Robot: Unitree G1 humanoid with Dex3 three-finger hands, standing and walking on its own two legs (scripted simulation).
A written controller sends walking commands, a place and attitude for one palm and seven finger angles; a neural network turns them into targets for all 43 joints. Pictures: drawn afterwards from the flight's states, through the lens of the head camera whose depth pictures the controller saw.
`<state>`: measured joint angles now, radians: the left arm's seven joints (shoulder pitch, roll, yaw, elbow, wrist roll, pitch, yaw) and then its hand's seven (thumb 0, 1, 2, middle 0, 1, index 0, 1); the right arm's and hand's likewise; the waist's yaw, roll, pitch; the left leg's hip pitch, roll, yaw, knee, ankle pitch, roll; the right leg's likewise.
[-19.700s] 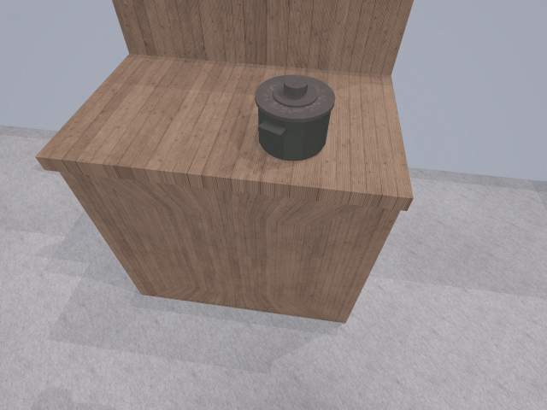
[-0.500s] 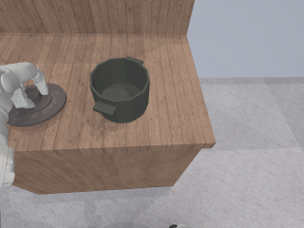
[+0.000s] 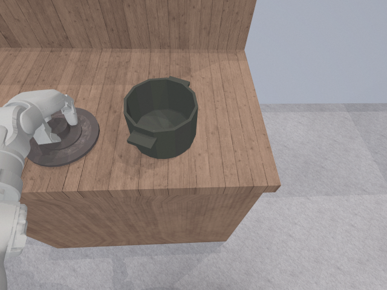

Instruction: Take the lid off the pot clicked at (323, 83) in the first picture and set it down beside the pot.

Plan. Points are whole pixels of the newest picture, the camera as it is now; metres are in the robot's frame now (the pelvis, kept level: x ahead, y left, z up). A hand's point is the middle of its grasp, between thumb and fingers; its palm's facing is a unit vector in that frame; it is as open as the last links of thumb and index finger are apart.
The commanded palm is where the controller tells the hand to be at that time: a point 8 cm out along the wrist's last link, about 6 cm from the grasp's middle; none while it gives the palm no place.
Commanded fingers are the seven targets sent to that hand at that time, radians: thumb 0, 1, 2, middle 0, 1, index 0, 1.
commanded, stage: open the fingers wide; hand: left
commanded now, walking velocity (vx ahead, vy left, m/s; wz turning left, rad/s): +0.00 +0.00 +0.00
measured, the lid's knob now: (57, 128) +0.46 +0.30 +0.03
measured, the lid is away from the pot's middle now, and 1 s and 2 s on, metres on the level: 0.24 0.24 0.24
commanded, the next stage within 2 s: raise the empty hand in 0.64 s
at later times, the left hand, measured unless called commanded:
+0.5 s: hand (50, 124) +0.44 +0.30 +0.07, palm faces -0.44 -0.09 -0.89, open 10.6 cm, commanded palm +0.45 +0.30 +0.13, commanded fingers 0.00 -0.02 0.67 -0.36 -0.84 -0.36 -0.84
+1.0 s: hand (43, 116) +0.44 +0.30 +0.09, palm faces -0.40 -0.08 -0.91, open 11.0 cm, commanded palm +0.45 +0.30 +0.16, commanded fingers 0.00 -0.03 0.69 -0.36 -0.83 -0.36 -0.83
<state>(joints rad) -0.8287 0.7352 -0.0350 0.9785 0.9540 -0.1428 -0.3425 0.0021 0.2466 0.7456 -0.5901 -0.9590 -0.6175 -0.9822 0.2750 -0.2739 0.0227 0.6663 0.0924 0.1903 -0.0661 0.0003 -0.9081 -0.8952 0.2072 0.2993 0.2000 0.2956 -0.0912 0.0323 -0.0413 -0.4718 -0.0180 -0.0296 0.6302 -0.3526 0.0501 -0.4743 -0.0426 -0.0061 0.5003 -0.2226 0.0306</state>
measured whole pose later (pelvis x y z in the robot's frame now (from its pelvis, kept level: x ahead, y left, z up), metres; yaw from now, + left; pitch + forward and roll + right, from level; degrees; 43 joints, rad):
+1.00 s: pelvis +0.00 -0.01 +0.00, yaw +0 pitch +10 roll -2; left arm -0.83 0.76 -0.02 0.93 0.94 -0.12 -0.35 0.00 -0.02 0.69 -0.38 -0.83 -0.38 -0.83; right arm 0.26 -0.28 0.02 0.65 0.10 0.22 -0.05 0.00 -0.91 -0.90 0.21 0.30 0.20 0.30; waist -0.09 0.04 -0.04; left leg -0.43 -0.01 -0.04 0.60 -0.34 0.04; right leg -0.44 -0.04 -0.01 0.48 -0.22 0.04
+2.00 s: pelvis +0.01 -0.01 +0.01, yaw +2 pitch +8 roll -2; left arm -1.02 0.81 -0.08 0.83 0.90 0.02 -0.51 0.00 -0.02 0.69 -0.38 -0.83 -0.38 -0.83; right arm 0.22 -0.29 0.03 0.63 0.11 0.21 -0.01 0.00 -0.91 -0.90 0.20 0.30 0.20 0.30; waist -0.06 0.05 -0.02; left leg -0.34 -0.02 -0.06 0.51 -0.31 0.04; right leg -0.34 -0.05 -0.03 0.40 -0.20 0.04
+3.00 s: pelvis +0.02 -0.03 +0.01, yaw +0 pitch +0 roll -1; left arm -0.34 0.46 0.36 0.14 -0.05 -0.05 0.08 0.00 0.09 0.72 -0.36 -0.76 -0.35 -0.76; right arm 0.22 -0.24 0.04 0.65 0.05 -0.03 -0.06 0.00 -0.91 -0.90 0.21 0.30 0.20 0.30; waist 0.00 0.04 0.01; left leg -0.12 0.01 -0.03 0.46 -0.33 0.00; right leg -0.17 -0.02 0.00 0.42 -0.24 0.03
